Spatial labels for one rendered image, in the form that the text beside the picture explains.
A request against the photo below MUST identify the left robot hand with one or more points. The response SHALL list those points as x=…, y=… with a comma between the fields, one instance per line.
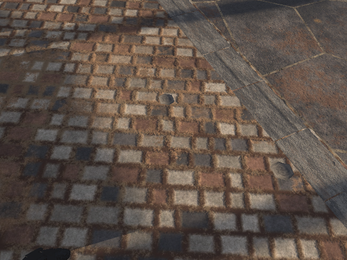
x=48, y=254

